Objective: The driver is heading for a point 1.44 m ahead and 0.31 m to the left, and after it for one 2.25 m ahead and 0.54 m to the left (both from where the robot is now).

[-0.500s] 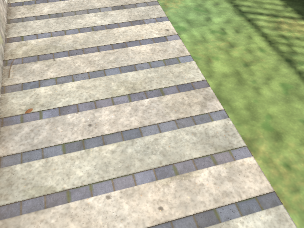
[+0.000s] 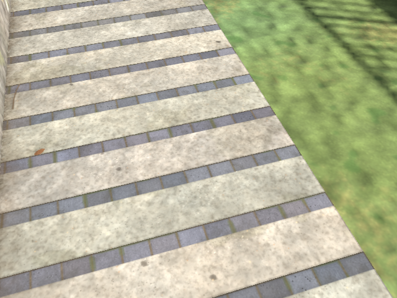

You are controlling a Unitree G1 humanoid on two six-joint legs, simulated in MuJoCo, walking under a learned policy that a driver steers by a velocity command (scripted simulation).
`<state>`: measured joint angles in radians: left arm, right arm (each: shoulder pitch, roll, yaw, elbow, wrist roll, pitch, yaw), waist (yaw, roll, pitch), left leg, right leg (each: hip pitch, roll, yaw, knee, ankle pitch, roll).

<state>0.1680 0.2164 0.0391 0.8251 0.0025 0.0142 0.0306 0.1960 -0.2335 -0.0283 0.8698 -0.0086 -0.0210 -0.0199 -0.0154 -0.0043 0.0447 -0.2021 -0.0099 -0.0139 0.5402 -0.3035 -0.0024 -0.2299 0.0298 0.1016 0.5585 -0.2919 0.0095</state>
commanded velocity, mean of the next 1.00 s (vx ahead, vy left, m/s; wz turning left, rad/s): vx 0.29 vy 0.00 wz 0.11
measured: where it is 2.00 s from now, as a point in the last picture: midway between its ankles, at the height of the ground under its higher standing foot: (156, 221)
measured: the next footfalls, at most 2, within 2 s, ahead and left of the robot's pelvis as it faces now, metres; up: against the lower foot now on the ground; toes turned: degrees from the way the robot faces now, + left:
left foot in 0.88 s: +0.42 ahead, +0.12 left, +0.00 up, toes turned +7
right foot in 1.40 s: +0.73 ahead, +0.00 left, +0.00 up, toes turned +27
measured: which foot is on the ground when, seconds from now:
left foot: down 0.00-0.46, up 0.48-0.86, down 0.88-1.00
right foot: down 0.00-0.88, up 0.90-1.00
